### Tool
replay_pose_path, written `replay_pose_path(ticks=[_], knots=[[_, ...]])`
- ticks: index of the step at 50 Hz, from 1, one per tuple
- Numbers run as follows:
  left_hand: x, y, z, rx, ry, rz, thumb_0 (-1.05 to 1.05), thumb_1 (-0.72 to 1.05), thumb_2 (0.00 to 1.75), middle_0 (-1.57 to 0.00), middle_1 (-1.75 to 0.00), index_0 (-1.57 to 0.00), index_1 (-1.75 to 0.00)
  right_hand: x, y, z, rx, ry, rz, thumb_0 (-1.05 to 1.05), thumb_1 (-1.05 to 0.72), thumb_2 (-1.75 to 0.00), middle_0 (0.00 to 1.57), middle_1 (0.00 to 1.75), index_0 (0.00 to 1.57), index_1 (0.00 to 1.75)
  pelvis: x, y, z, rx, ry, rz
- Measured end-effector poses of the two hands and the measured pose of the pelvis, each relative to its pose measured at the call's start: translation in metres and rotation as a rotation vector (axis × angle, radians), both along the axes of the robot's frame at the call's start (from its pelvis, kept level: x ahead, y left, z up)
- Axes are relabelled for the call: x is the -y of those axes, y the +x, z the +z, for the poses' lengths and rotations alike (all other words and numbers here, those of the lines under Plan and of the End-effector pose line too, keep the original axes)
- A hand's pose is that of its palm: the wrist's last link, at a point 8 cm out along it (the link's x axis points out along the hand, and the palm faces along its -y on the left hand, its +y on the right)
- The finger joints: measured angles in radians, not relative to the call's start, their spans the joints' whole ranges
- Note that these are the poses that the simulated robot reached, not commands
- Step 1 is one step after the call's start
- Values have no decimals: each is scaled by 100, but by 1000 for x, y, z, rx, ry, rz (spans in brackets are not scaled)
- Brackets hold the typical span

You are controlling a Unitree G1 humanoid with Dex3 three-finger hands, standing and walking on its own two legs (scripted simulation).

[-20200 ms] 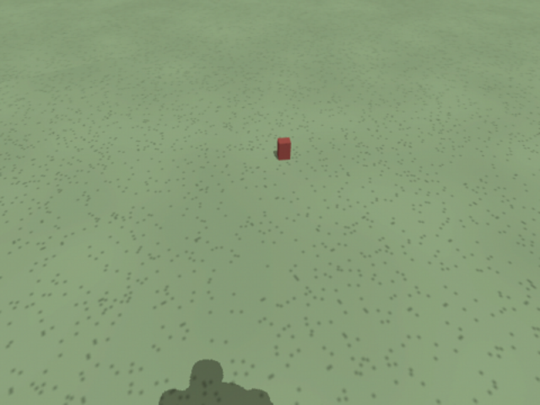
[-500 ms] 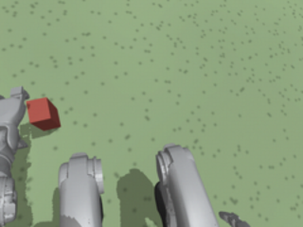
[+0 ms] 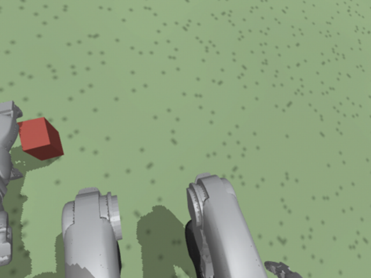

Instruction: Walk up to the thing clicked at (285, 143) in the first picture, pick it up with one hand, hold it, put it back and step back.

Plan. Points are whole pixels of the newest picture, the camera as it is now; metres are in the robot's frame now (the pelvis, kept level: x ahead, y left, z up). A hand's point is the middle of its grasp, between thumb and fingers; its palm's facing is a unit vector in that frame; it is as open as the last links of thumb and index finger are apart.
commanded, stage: rise first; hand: left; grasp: from above
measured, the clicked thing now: (42, 140) +0.47 +0.30 -0.28
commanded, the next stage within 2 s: approach in 0.68 s
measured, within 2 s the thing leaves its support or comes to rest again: neither
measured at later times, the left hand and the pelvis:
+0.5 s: hand (2, 146) +0.43 +0.33 -0.15, palm faces -0.42 -0.13 -0.90, open 14.3 cm; pelvis +0.00 +0.00 +0.00, yaw +0 degrees
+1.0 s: hand (5, 139) +0.44 +0.33 -0.14, palm faces -0.43 -0.09 -0.90, open 14.3 cm; pelvis +0.00 +0.00 +0.01, yaw +0 degrees
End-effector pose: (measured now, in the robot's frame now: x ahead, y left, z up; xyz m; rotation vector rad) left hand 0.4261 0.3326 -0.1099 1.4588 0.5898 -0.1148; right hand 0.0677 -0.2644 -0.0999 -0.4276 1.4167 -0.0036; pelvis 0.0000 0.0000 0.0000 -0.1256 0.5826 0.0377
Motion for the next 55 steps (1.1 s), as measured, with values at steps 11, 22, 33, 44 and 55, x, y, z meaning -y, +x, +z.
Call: replay_pose_path(ticks=[11,22,33,44,55], knots=[[-2,6,3,16,5,-3,0,-57,103,-10,-98,-9,-100,0,-2,0,-11,-3,-6,0,-91,-91,20,30,20,30,-1,2,-1,-3,-4,1],[-2,6,12,10,7,2,0,-57,103,-10,-98,-8,-100,-1,0,3,8,7,-3,0,-91,-91,20,30,20,30,-1,0,2,-1,-4,1],[-6,3,19,11,9,-2,0,-57,103,-10,-98,-9,-100,1,-1,8,16,-2,2,0,-91,-91,20,30,20,30,0,-2,5,9,-3,3],[-5,4,24,7,18,-19,0,-57,103,-11,-97,-10,-99,2,-5,9,16,-7,-3,0,-91,-90,20,30,20,30,-1,-5,6,7,-3,5],[33,40,24,37,-1,-105,0,-58,104,-11,-96,-9,-98,2,-15,16,2,-27,-11,0,-91,-90,20,30,20,30,0,-5,7,0,-5,2]])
